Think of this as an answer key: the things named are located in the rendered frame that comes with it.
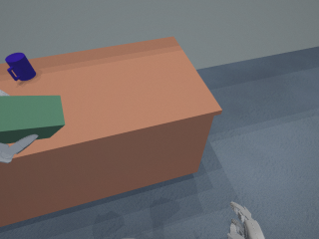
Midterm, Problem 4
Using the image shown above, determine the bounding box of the table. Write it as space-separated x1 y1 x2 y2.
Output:
0 36 222 227

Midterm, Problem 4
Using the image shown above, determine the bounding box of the robot right hand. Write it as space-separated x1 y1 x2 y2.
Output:
227 201 265 239

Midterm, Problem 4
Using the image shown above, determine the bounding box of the sponge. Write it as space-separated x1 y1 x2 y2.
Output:
0 95 65 144

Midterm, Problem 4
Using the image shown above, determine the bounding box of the robot left hand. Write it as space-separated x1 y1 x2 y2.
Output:
0 90 38 163

